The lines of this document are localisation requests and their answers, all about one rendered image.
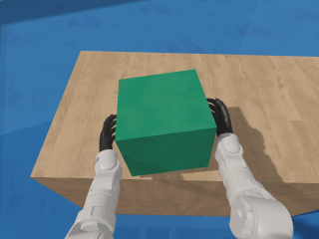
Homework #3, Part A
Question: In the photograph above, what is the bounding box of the pedestal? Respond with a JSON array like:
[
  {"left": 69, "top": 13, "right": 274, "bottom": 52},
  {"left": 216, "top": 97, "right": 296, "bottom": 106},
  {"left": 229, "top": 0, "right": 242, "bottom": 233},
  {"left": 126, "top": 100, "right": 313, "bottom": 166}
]
[{"left": 30, "top": 51, "right": 319, "bottom": 217}]

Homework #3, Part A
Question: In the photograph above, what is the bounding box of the right robot forearm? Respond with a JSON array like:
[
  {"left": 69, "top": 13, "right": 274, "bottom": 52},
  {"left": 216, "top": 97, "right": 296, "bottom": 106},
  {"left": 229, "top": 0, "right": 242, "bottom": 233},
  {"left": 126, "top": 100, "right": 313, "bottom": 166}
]
[{"left": 214, "top": 132, "right": 294, "bottom": 236}]

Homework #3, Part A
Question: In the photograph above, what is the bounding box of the carton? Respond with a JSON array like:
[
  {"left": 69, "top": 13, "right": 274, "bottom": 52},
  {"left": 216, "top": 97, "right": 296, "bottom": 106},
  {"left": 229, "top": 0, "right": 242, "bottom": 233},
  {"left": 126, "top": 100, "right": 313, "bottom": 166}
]
[{"left": 115, "top": 69, "right": 217, "bottom": 176}]

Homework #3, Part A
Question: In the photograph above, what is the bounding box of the left robot forearm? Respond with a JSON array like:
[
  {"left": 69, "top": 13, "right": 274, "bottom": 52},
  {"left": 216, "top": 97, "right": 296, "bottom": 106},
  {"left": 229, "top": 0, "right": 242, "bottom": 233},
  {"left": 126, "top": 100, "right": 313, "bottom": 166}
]
[{"left": 65, "top": 149, "right": 123, "bottom": 239}]

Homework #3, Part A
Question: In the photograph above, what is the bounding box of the right robot upper arm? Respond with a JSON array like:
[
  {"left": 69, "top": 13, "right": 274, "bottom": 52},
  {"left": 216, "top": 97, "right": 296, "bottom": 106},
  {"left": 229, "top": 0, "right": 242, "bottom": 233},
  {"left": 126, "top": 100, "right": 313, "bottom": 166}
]
[{"left": 229, "top": 195, "right": 293, "bottom": 239}]

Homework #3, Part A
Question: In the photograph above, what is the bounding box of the right robot hand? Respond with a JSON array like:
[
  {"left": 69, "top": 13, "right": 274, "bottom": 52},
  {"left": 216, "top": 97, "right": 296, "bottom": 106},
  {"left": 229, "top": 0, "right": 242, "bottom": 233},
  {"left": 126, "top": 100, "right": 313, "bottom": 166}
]
[{"left": 206, "top": 98, "right": 233, "bottom": 137}]

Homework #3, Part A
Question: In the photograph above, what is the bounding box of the left robot upper arm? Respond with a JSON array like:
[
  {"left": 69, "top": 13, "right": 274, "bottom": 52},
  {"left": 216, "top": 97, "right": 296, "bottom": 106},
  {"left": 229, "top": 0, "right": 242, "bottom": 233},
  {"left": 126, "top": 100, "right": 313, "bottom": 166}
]
[{"left": 66, "top": 229, "right": 114, "bottom": 239}]

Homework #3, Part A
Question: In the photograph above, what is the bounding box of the left robot hand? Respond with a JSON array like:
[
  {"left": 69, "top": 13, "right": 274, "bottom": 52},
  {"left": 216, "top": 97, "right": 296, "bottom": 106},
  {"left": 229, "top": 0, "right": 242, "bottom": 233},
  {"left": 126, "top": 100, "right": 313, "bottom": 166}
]
[{"left": 99, "top": 114, "right": 117, "bottom": 152}]

